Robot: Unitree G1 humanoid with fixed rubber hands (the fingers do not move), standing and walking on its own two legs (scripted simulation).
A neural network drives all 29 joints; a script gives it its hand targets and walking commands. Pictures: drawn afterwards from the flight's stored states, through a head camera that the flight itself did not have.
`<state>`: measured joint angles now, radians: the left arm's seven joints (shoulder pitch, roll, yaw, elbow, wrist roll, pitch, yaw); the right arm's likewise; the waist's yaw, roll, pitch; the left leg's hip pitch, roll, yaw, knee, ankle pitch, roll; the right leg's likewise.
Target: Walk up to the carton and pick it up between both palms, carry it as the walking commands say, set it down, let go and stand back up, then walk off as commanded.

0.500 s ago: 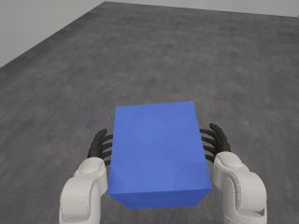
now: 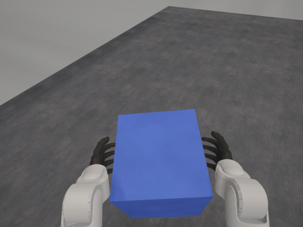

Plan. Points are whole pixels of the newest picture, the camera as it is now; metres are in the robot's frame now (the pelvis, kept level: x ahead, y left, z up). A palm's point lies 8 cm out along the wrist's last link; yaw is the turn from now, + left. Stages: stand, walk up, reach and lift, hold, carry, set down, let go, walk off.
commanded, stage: carry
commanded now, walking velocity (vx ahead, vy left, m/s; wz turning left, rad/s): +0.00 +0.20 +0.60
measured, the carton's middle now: (161, 168) +0.29 -0.01 +0.01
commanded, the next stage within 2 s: none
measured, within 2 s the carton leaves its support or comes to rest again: neither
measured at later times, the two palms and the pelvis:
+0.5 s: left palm out of the picture +0.18 +0.38 +0.08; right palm (112, 167) +0.26 +0.11 +0.07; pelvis -0.03 +0.17 -0.01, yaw +16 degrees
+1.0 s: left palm out of the picture +0.01 +0.60 +0.07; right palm out of the picture +0.17 +0.37 +0.08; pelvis -0.13 +0.33 -0.01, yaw +34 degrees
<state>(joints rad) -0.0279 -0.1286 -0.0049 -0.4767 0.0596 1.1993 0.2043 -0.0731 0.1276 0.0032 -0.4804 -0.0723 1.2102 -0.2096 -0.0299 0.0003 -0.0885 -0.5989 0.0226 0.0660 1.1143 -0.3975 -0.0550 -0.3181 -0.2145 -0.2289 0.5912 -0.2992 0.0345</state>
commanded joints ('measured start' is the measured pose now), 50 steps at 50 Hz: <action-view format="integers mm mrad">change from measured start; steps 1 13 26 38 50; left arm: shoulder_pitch -380 -493 -386 -404 -473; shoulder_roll -850 -1013 -941 -900 -1020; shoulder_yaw -500 -635 -502 -493 -589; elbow -114 -181 -56 -80 -141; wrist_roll -294 -371 -315 -306 -361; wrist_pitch -24 -15 -39 -10 -45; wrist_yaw -171 -187 -189 -171 -190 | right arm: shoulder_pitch -332 -295 -350 -335 -325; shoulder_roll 905 985 914 931 1001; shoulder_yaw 566 501 560 528 502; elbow -25 -11 -52 2 -23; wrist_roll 313 283 288 307 301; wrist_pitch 3 -19 -16 16 -49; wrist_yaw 183 198 191 179 204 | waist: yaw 26 13 31 20 16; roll -230 216 -430 -306 152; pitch -110 -254 -239 -164 -328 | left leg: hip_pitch -12 500 -144 188 464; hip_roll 37 204 -65 -23 174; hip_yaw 27 -247 -3 127 -277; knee -148 -649 -76 -564 -703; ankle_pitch -38 730 -149 62 584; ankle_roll -10 223 23 17 243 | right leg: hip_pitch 157 -341 207 167 -245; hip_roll -233 71 -499 -223 114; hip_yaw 103 167 633 36 171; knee -164 578 -289 -49 389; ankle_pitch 466 -284 351 517 -184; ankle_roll -69 87 -233 11 33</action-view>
